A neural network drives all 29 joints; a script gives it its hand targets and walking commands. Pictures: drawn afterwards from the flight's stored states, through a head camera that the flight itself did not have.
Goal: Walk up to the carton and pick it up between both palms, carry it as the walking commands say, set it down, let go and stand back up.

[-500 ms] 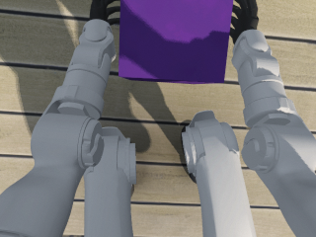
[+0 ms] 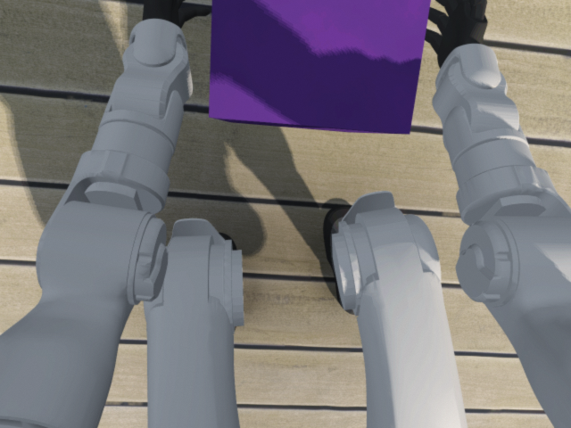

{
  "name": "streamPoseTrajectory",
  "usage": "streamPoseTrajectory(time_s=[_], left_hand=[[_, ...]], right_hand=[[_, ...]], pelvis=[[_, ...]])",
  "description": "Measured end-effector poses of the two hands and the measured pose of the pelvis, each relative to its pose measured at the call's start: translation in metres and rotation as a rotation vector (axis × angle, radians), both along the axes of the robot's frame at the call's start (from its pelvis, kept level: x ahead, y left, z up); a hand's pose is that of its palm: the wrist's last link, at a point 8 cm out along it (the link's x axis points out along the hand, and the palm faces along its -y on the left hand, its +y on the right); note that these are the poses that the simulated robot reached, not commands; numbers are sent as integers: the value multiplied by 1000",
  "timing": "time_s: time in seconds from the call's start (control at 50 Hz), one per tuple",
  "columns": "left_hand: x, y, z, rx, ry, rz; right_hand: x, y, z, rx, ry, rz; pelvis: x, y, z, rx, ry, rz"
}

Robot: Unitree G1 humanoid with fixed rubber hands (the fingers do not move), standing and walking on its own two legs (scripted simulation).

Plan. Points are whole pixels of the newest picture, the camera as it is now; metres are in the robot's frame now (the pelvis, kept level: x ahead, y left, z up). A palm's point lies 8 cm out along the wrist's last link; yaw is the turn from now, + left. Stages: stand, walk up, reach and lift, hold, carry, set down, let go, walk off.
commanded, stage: set down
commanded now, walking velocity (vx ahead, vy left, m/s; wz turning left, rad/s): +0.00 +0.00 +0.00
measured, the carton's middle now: (305, 41) +0.51 -0.07 -0.24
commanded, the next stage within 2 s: let go in 1.62 s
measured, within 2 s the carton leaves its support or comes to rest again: neither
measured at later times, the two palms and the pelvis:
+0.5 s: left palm out of the picture +0.55 +0.10 -0.12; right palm (508, 20) +0.49 -0.25 -0.12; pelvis -0.02 +0.00 +0.02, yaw +0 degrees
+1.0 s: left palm out of the picture +0.55 +0.10 +0.02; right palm out of the picture +0.48 -0.26 +0.02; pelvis -0.02 +0.00 +0.14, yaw -1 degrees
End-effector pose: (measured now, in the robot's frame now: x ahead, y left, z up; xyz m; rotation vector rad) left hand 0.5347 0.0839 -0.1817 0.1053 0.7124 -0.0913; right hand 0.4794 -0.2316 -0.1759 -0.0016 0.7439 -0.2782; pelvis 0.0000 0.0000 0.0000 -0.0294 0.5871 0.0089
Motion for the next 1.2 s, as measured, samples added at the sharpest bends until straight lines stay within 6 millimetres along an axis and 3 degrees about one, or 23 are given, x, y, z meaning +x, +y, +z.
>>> streamPoseTrajectory(time_s=[0.18,0.34,0.5,1.2], left_hand=[[5,14,-3,4,-30,17],[11,15,15,1,-77,22],[12,12,59,17,-101,30],[14,14,262,42,-102,26]], right_hand=[[0,-10,-10,-3,-22,-9],[8,-15,10,-4,-82,-15],[7,-20,52,2,-123,-27],[3,-26,256,3,-138,-19]], pelvis=[[-8,-2,-1,3,-74,0],[-11,-2,-2,8,-91,-5],[-16,-1,23,21,-105,-19],[-21,-2,192,37,-160,-43]])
